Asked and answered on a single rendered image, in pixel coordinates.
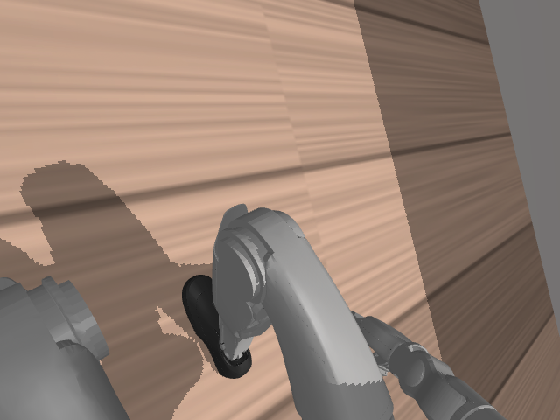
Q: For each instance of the right robot foot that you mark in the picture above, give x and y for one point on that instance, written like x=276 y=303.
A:
x=197 y=297

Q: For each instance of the right robot hand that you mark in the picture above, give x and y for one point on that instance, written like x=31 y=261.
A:
x=382 y=338

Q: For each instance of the right robot arm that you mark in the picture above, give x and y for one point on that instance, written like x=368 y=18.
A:
x=431 y=382

